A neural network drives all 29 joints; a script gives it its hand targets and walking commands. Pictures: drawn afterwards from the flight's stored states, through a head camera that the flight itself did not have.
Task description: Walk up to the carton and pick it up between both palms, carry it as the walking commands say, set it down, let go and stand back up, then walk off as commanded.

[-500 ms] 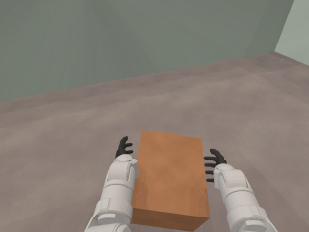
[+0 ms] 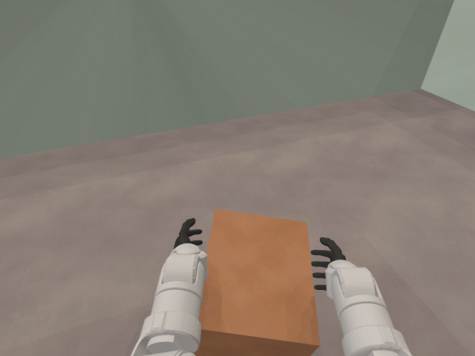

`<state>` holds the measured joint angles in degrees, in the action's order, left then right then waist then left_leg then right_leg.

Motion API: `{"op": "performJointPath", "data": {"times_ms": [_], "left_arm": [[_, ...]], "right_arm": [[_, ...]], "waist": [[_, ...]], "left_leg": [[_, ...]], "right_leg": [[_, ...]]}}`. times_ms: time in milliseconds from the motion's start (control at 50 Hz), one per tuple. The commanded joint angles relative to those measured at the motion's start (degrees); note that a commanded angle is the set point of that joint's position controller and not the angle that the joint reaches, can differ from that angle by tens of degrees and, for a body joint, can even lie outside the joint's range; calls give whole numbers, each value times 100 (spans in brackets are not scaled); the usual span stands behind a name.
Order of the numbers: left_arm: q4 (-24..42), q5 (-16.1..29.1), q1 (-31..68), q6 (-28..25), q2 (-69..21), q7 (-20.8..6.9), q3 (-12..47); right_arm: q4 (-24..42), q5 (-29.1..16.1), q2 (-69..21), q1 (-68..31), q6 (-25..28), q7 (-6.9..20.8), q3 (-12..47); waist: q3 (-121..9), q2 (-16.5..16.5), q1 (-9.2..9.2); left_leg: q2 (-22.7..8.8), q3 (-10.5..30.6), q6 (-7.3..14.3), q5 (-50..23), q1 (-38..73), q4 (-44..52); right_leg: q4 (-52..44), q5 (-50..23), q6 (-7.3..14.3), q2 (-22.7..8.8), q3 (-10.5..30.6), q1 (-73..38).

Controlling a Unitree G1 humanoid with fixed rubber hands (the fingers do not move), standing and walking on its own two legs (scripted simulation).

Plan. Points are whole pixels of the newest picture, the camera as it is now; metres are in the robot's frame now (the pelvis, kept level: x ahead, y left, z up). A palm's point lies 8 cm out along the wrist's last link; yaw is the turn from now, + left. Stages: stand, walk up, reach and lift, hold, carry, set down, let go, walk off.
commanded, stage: reach and lift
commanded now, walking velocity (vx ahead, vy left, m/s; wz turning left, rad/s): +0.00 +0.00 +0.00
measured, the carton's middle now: (253, 284) +0.32 +0.02 -0.06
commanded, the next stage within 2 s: hold in 0.76 s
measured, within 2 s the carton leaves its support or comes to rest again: neither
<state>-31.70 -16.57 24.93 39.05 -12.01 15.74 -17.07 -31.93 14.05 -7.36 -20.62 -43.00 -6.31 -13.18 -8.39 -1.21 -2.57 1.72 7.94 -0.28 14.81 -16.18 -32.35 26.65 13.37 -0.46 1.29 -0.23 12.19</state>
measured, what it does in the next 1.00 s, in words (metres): stands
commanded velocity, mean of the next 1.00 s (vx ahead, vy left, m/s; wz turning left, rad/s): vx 0.00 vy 0.00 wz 0.00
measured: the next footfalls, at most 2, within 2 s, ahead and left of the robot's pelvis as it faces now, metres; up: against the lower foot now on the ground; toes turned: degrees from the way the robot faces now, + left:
none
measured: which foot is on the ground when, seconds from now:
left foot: down 0.00-1.00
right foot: down 0.00-1.00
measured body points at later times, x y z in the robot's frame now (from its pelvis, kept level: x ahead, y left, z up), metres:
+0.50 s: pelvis -0.01 +0.00 +0.00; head -0.07 +0.01 +0.44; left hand +0.31 +0.15 +0.05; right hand +0.29 -0.13 +0.02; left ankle +0.03 +0.12 -0.74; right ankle +0.01 -0.13 -0.74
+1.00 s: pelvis -0.01 +0.00 +0.00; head -0.09 +0.01 +0.44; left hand +0.30 +0.15 +0.05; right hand +0.28 -0.13 +0.02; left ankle +0.03 +0.12 -0.74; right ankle +0.01 -0.13 -0.74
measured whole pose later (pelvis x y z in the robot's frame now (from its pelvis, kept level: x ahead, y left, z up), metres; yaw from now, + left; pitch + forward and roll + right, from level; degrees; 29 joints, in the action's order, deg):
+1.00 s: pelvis -0.01 +0.00 +0.00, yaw +0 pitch -2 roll -2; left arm -30.6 -16.4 24.5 40.1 -11.8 15.1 -16.2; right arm -28.3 14.0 -8.3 -17.9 -44.1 -6.1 -13.1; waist -8.9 -1.2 -2.6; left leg 1.7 7.9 -0.3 13.8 -16.2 -32.3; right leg 26.6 12.4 -0.6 1.3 -0.2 12.2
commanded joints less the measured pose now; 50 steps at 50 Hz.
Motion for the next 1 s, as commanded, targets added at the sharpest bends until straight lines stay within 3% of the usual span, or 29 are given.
{"op": "performJointPath", "data": {"times_ms": [0, 180, 260, 380, 520, 980], "left_arm": [[622, 2044, 3466, 30, -6419, -3130, 3158], [70, 1776, 3265, 97, -6399, -3146, 2723], [78, 1744, 3247, 52, -6357, -3170, 2653], [259, 1795, 3160, 29, -6379, -3200, 2804], [433, 1870, 3001, 20, -6468, -3226, 2937], [232, 1790, 2936, 49, -6498, -3365, 2856]], "right_arm": [[2146, -1759, -6101, -5154, 617, 1923, 2807], [1700, -1572, -6054, -5021, 533, 1981, 2499], [1693, -1584, -6148, -5075, 550, 2023, 2505], [1665, -1560, -6262, -4748, 549, 2039, 2563], [2040, -1719, -6304, -4835, 573, 2071, 2812], [2000, -1706, -6432, -4883, 539, 2139, 2843]], "waist": [[-2360, 13, 532], [-1792, 44, 475], [-1829, 101, 386], [-1982, 151, 420], [-2267, 146, 366], [-2042, 166, 309]], "left_leg": [[298, -382, -170, -2088, 1463, 641], [290, -389, -125, -1260, 1160, 770], [298, -427, -85, -1187, 1162, 781], [288, -409, -85, -1397, 1251, 778], [293, -402, -75, -1640, 1346, 755], [306, -440, -6, -879, 1159, 839]], "right_leg": [[-218, -1707, 23, 385, 468, -1051], [-295, -899, 48, 339, 433, -659], [-297, -815, 27, 333, 439, -677], [-296, -976, 26, 345, 435, -722], [-262, -1171, 20, 356, 435, -823], [-351, -428, 38, 297, 397, -743]]}}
